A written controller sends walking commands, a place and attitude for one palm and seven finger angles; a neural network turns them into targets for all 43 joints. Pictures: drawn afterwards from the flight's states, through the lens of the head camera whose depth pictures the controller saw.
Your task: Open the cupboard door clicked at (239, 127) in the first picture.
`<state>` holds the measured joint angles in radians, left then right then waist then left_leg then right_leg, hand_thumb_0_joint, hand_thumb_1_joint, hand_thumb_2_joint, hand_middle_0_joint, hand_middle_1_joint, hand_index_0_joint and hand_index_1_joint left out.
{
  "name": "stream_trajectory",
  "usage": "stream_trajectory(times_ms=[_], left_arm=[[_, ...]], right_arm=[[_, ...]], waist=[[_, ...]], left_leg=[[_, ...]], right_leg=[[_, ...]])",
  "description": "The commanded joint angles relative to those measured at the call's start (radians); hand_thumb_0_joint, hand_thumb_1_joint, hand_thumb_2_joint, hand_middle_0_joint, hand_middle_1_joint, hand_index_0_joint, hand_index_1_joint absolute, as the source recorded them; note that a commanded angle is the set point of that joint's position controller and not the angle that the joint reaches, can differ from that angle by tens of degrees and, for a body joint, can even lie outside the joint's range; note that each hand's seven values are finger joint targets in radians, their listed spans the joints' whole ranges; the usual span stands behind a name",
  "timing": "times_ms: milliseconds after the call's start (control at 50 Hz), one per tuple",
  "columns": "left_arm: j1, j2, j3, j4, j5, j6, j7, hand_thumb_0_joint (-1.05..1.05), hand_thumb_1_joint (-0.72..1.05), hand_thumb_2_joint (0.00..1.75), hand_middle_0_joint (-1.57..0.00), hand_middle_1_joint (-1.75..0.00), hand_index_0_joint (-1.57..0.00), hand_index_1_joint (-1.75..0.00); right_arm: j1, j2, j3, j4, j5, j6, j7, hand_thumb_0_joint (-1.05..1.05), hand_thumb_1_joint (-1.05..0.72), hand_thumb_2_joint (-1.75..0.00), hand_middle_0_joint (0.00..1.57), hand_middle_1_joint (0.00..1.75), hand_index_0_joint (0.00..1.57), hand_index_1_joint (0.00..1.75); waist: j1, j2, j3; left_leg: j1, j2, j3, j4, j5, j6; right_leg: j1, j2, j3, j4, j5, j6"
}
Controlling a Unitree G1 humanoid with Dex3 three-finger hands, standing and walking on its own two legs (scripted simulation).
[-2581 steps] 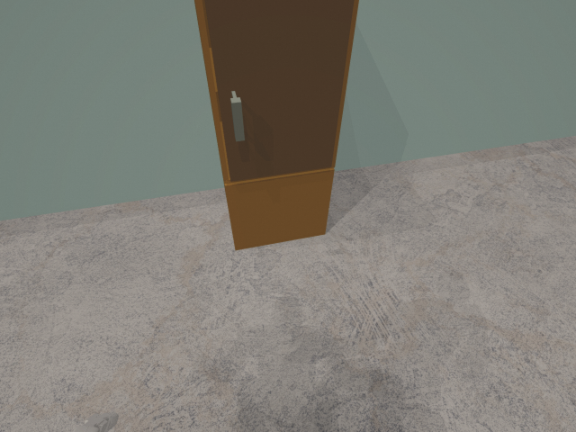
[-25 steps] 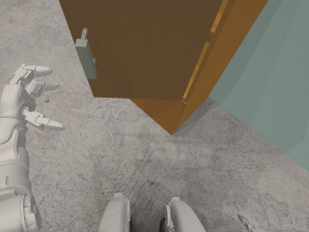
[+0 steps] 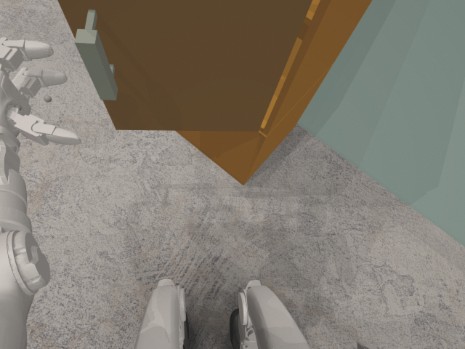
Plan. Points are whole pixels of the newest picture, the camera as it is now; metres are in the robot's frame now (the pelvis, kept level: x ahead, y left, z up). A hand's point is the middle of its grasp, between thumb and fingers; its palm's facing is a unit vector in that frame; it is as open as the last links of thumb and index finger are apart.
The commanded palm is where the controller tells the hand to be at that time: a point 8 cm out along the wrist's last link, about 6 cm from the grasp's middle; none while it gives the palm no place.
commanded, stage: move the hooked fingers beside the handle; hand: left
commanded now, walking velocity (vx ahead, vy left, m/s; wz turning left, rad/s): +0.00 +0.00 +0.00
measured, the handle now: (100, 57) +0.58 +0.20 +0.05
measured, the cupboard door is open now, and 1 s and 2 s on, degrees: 43 43 43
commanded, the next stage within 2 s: slide the fingers in behind the handle in 1.02 s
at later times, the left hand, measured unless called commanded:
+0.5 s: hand (56, 82) +0.53 +0.26 +0.05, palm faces +0.03 -1.00 -0.04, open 14.0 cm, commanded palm +0.52 +0.28 +0.05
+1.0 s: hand (63, 82) +0.53 +0.25 +0.06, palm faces +0.04 -1.00 -0.04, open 14.0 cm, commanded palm +0.52 +0.28 +0.05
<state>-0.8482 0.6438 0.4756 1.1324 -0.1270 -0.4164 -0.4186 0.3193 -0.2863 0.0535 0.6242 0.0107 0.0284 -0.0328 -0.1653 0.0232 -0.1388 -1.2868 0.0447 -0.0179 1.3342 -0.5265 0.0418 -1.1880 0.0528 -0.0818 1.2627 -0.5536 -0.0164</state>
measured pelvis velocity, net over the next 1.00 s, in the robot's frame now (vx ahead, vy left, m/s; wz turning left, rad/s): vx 0.00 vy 0.00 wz -0.01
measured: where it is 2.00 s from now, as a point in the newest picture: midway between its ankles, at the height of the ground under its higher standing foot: outside the picture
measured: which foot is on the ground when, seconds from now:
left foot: down 0.00-1.00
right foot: down 0.00-1.00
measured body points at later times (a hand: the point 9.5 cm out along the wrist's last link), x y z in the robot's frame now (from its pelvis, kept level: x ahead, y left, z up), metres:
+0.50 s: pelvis +0.00 +0.01 -0.01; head +0.18 +0.04 +0.40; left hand +0.52 +0.31 +0.05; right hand -0.01 -0.26 -0.10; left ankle +0.04 +0.09 -0.61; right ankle +0.02 -0.12 -0.61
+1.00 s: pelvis +0.00 +0.00 +0.00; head +0.18 +0.04 +0.41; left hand +0.52 +0.30 +0.06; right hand +0.02 -0.27 -0.10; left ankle +0.04 +0.09 -0.61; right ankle +0.02 -0.12 -0.61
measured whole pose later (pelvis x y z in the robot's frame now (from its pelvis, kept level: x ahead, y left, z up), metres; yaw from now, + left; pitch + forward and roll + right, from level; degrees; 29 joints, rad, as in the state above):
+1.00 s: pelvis +0.00 +0.00 +0.00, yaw -1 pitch +29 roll -6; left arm -0.92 0.65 0.48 1.15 -0.08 -0.41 -0.35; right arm 0.34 -0.27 0.07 0.61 -0.01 0.09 0.00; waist -0.19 0.04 -0.13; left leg -1.31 0.05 -0.02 1.33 -0.53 0.04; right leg -1.21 0.06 -0.08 1.25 -0.55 -0.02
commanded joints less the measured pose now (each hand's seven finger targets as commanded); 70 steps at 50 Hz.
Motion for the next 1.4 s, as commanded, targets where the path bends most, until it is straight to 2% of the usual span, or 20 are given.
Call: stream_trajectory(times_ms=[0, 60, 140, 220, 260, 420, 560, 620, 660, 740, 820, 940, 1000, 1060, 1100, 1120, 1180, 1260, 1300, 1380], left_arm=[[-0.427, 0.305, 0.034, -0.17, -0.006, -0.048, 0.003, 0.0, -0.5, 0.3, -0.3, -1.2, -0.3, -1.2], [-0.498, 0.293, 0.017, -0.174, -0.002, -0.051, 0.012, 0.0, -0.5, 0.3, -0.3, -1.2, -0.3, -1.2], [-0.522, 0.367, 0.058, -0.143, 0.017, -0.033, 0.024, 0.0, -0.5, 0.3, -0.3, -1.2, -0.3, -1.2], [-0.547, 0.364, 0.039, -0.13, 0.046, -0.019, 0.036, 0.0, -0.5, 0.3, -0.3, -1.2, -0.3, -1.2], [-0.495, 0.404, 0.077, -0.127, 0.045, -0.017, 0.037, 0.0, -0.5, 0.3, -0.3, -1.2, -0.3, -1.2], [-0.487, 0.362, 0.066, -0.215, 0.021, -0.019, 0.025, 0.0, -0.5, 0.3, -0.3, -1.2, -0.3, -1.2], [-0.547, 0.278, 0.007, -0.19, 0.027, -0.029, 0.047, 0.0, -0.5, 0.3, -0.3, -1.2, -0.3, -1.2], [-0.515, 0.294, 0.013, -0.147, 0.04, -0.02, 0.058, 0.0, -0.5, 0.3, -0.3, -1.2, -0.3, -1.2], [-0.508, 0.252, -0.015, -0.146, 0.041, -0.022, 0.063, 0.0, -0.5, 0.3, -0.3, -1.2, -0.3, -1.2], [-0.486, 0.313, 0.031, -0.157, 0.041, -0.033, 0.074, 0.0, -0.5, 0.3, -0.3, -1.2, -0.3, -1.2], [-0.482, 0.318, 0.045, -0.221, 0.034, -0.06, 0.074, 0.0, -0.5, 0.3, -0.3, -1.2, -0.3, -1.2], [-0.477, 0.273, 0.014, -0.176, 0.025, -0.048, 0.069, 0.0, -0.5, 0.3, -0.3, -1.2, -0.3, -1.2], [-0.508, 0.305, 0.019, -0.118, 0.03, -0.033, 0.062, 0.0, -0.5, 0.3, -0.3, -1.2, -0.3, -1.2], [-0.527, 0.3, 0.007, -0.135, 0.029, -0.043, 0.054, 0.0, -0.5, 0.3, -0.3, -1.2, -0.3, -1.2], [-0.512, 0.35, 0.039, -0.14, 0.033, -0.05, 0.051, 0.0, -0.5, 0.3, -0.3, -1.2, -0.3, -1.2], [-0.522, 0.306, 0.005, -0.149, 0.029, -0.05, 0.046, 0.0, -0.5, 0.3, -0.3, -1.2, -0.3, -1.2], [-0.517, 0.282, -0.004, -0.151, 0.023, -0.045, 0.04, 0.0, -0.5, 0.3, -0.3, -1.2, -0.3, -1.2], [-0.521, 0.278, 0.002, -0.171, 0.016, -0.026, 0.052, 0.0, -0.5, 0.3, -0.3, -1.2, -0.3, -1.2], [-0.511, 0.321, 0.042, -0.209, 0.017, -0.029, 0.063, 0.0, -0.5, 0.3, -0.3, -1.2, -0.3, -1.2], [-0.511, 0.308, 0.043, -0.226, 0.024, -0.047, 0.093, 0.0, -0.5, 0.3, -0.3, -1.2, -0.3, -1.2]], right_arm=[[0.178, -0.208, -0.071, -0.051, -0.009, -0.005, -0.012, 0.0, -0.9, -0.9, 0.2, 0.3, 0.2, 0.3], [0.195, -0.207, -0.069, -0.044, -0.014, -0.002, -0.009, 0.0, -0.9, -0.9, 0.2, 0.3, 0.2, 0.3], [0.211, -0.211, -0.059, -0.045, -0.018, 0.012, -0.006, 0.0, -0.9, -0.9, 0.2, 0.3, 0.2, 0.3], [0.227, -0.21, -0.055, -0.049, -0.023, 0.022, 0.001, 0.0, -0.9, -0.9, 0.2, 0.3, 0.2, 0.3], [0.234, -0.214, -0.052, -0.057, -0.025, 0.027, 0.003, 0.0, -0.9, -0.9, 0.2, 0.3, 0.2, 0.3], [0.238, -0.21, -0.063, -0.06, -0.021, 0.042, 0.012, 0.0, -0.9, -0.9, 0.2, 0.3, 0.2, 0.3], [0.248, -0.205, -0.068, -0.027, -0.026, 0.037, 0.012, 0.0, -0.9, -0.9, 0.2, 0.3, 0.2, 0.3], [0.248, -0.207, -0.065, -0.032, -0.028, 0.042, 0.011, 0.0, -0.9, -0.9, 0.2, 0.3, 0.2, 0.3], [0.247, -0.202, -0.064, -0.037, -0.03, 0.043, 0.015, 0.0, -0.9, -0.9, 0.2, 0.3, 0.2, 0.3], [0.235, -0.205, -0.062, -0.054, -0.03, 0.05, 0.016, 0.0, -0.9, -0.9, 0.2, 0.3, 0.2, 0.3], [0.225, -0.2, -0.066, -0.06, -0.029, 0.053, 0.02, 0.0, -0.9, -0.9, 0.2, 0.3, 0.2, 0.3], [0.22, -0.197, -0.067, -0.051, -0.02, 0.055, 0.019, 0.0, -0.9, -0.9, 0.2, 0.3, 0.2, 0.3], [0.221, -0.202, -0.059, -0.046, -0.017, 0.052, 0.009, 0.0, -0.9, -0.9, 0.2, 0.3, 0.2, 0.3], [0.223, -0.198, -0.057, -0.049, -0.019, 0.043, 0.007, 0.0, -0.9, -0.9, 0.2, 0.3, 0.2, 0.3], [0.222, -0.204, -0.056, -0.049, -0.021, 0.044, 0.005, 0.0, -0.9, -0.9, 0.2, 0.3, 0.2, 0.3], [0.219, -0.199, -0.056, -0.049, -0.021, 0.043, 0.008, 0.0, -0.9, -0.9, 0.2, 0.3, 0.2, 0.3], [0.225, -0.2, -0.061, -0.044, -0.021, 0.043, 0.009, 0.0, -0.9, -0.9, 0.2, 0.3, 0.2, 0.3], [0.231, -0.199, -0.062, -0.046, -0.021, 0.042, 0.01, 0.0, -0.9, -0.9, 0.2, 0.3, 0.2, 0.3], [0.23, -0.199, -0.064, -0.05, -0.022, 0.042, 0.011, 0.0, -0.9, -0.9, 0.2, 0.3, 0.2, 0.3], [0.231, -0.192, -0.066, -0.041, -0.023, 0.04, 0.017, 0.0, -0.9, -0.9, 0.2, 0.3, 0.2, 0.3]], waist=[[-0.011, 0.193, -0.508], [-0.038, 0.2, -0.522], [-0.033, 0.206, -0.54], [-0.039, 0.249, -0.553], [-0.019, 0.255, -0.558], [-0.021, 0.242, -0.595], [-0.057, 0.248, -0.516], [-0.048, 0.242, -0.505], [-0.047, 0.264, -0.503], [-0.031, 0.238, -0.524], [-0.016, 0.262, -0.578], [-0.04, 0.201, -0.525], [-0.06, 0.163, -0.473], [-0.054, 0.204, -0.501], [-0.039, 0.219, -0.536], [-0.049, 0.223, -0.55], [-0.049, 0.244, -0.556], [-0.044, 0.238, -0.563], [-0.023, 0.237, -0.608], [-0.029, 0.225, -0.593]], left_leg=[[0.532, 0.007, -0.093, -0.13, 0.377, -0.007], [0.544, 0.01, -0.102, -0.114, 0.393, -0.003], [0.511, 0.011, -0.097, -0.103, 0.408, -0.002], [0.532, 0.015, -0.105, -0.097, 0.418, -0.005], [0.545, 0.017, -0.111, -0.106, 0.439, -0.009], [0.584, 0.021, -0.113, -0.119, 0.461, -0.009], [0.624, 0.025, -0.137, -0.138, 0.414, -0.014], [0.607, 0.021, -0.132, -0.141, 0.421, -0.016], [0.626, 0.02, -0.135, -0.141, 0.444, -0.018], [0.589, 0.016, -0.118, -0.132, 0.445, -0.014], [0.63, 0.017, -0.114, -0.129, 0.499, -0.018], [0.562, 0.011, -0.1, -0.131, 0.417, -0.006], [0.482, 0.01, -0.09, -0.115, 0.363, 0.004], [0.498, 0.007, -0.089, -0.107, 0.384, 0.004], [0.514, 0.01, -0.093, -0.101, 0.417, -0.002], [0.515, 0.008, -0.09, -0.096, 0.419, 0.001], [0.556, 0.014, -0.1, -0.098, 0.435, -0.004], [0.545, 0.012, -0.097, -0.103, 0.425, -0.001], [0.548, 0.011, -0.092, -0.103, 0.45, -0.002], [0.556, 0.013, -0.093, -0.108, 0.453, -0.004]], right_leg=[[0.059, 0.002, 0.036, -0.142, 0.24, -0.014], [0.03, 0.006, 0.033, -0.134, 0.246, -0.014], [0.064, 0.007, 0.035, -0.13, 0.266, -0.012], [0.024, 0.008, 0.028, -0.122, 0.256, -0.014], [0.035, 0.01, 0.022, -0.115, 0.264, -0.019], [0.057, 0.013, 0.024, -0.134, 0.288, -0.012], [-0.027, 0.012, 0.014, -0.149, 0.237, -0.016], [-0.014, 0.01, 0.011, -0.148, 0.24, -0.018], [-0.034, 0.01, 0.011, -0.144, 0.244, -0.021], [0.025, 0.01, 0.018, -0.143, 0.264, -0.018], [0.057, 0.012, 0.023, -0.14, 0.301, -0.018], [0.08, 0.014, 0.032, -0.161, 0.28, -0.01], [0.074, 0.015, 0.039, -0.16, 0.261, -0.006], [0.072, 0.015, 0.042, -0.15, 0.274, -0.013], [0.077, 0.015, 0.04, -0.138, 0.289, -0.014], [0.076, 0.015, 0.042, -0.139, 0.294, -0.012], [0.045, 0.014, 0.034, -0.135, 0.292, -0.013], [0.065, 0.015, 0.035, -0.138, 0.294, -0.013], [0.108, 0.014, 0.04, -0.137, 0.321, -0.011], [0.109, 0.016, 0.04, -0.141, 0.323, -0.011]])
